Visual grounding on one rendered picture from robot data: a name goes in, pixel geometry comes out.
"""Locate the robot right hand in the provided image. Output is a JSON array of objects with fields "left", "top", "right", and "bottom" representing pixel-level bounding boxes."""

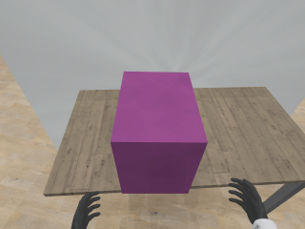
[{"left": 228, "top": 177, "right": 268, "bottom": 225}]

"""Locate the table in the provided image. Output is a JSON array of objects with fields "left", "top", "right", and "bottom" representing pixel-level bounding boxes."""
[{"left": 43, "top": 87, "right": 305, "bottom": 215}]

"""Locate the carton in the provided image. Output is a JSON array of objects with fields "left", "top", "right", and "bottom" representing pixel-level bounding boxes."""
[{"left": 111, "top": 72, "right": 208, "bottom": 194}]

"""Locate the robot right forearm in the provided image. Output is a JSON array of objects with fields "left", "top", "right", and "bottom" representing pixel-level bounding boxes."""
[{"left": 252, "top": 219, "right": 278, "bottom": 229}]

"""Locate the robot left hand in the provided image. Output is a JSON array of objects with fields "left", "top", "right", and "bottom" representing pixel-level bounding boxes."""
[{"left": 71, "top": 191, "right": 101, "bottom": 229}]

